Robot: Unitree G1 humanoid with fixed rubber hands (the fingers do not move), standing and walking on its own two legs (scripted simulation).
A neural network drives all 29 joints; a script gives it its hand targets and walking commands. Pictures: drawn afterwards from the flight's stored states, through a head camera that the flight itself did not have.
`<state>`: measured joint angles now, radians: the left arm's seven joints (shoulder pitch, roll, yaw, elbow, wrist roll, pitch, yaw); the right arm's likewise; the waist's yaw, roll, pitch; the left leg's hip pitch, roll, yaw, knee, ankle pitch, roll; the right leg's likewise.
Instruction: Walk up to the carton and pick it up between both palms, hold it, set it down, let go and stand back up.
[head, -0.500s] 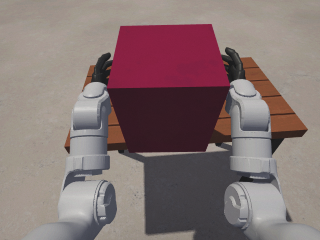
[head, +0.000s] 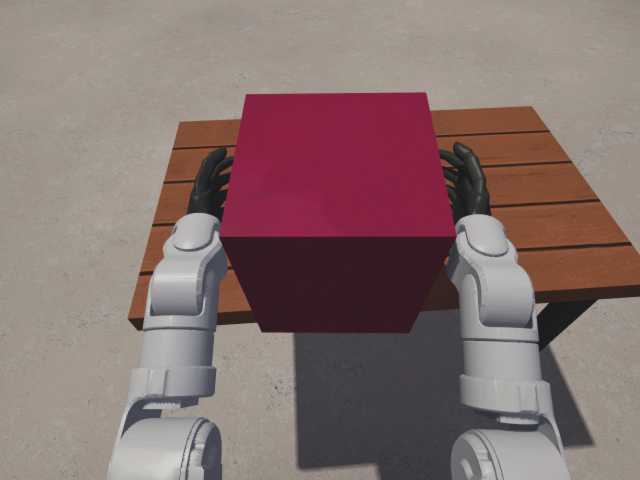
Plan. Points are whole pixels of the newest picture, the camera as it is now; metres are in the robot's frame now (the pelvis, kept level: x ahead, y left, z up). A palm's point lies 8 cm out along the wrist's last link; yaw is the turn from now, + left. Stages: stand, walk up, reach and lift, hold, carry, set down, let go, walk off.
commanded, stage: set down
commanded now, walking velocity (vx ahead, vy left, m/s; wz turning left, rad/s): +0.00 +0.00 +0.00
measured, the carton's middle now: (335, 224) +0.40 -0.01 +0.09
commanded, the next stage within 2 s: none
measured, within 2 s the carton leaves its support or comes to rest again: neither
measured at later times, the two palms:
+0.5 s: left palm (229, 213) +0.40 +0.12 +0.12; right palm (478, 219) +0.38 -0.18 +0.12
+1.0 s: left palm (209, 154) +0.44 +0.14 +0.18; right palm (473, 147) +0.43 -0.17 +0.19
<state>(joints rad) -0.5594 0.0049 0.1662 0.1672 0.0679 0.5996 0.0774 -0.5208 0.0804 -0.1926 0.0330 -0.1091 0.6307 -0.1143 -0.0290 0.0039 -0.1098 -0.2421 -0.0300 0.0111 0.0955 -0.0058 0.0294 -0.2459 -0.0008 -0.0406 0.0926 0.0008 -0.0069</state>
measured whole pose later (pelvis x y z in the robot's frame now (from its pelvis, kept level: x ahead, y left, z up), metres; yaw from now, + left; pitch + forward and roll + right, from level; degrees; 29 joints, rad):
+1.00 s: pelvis +0.03 -0.02 +0.00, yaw +1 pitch +4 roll +0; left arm -0.91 0.05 0.40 0.87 0.29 0.42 -0.02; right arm -0.91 0.07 -0.50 0.76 -0.33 0.45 -0.04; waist -0.04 -0.01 -0.22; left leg -0.02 -0.01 -0.01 -0.08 0.02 0.01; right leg -0.02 0.02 -0.06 -0.09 0.03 -0.03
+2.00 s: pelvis +0.04 +0.00 +0.00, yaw -1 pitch +15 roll +0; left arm -0.69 -0.08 0.36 0.66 0.29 0.18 0.03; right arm -0.62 0.11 -0.44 0.55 -0.33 0.20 -0.01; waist -0.04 0.01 -0.26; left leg -0.20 -0.04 0.02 -0.09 0.04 0.04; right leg -0.21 0.00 -0.02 -0.09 0.05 0.00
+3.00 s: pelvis +0.02 -0.01 +0.00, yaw -1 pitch +16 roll +0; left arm -0.67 -0.12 0.52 0.70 0.35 0.03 -0.07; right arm -0.59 0.21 -0.53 0.52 -0.42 0.07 0.01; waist -0.03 0.02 -0.21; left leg -0.27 -0.02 0.02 -0.09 0.08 0.03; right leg -0.28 0.01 -0.03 -0.09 0.09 -0.01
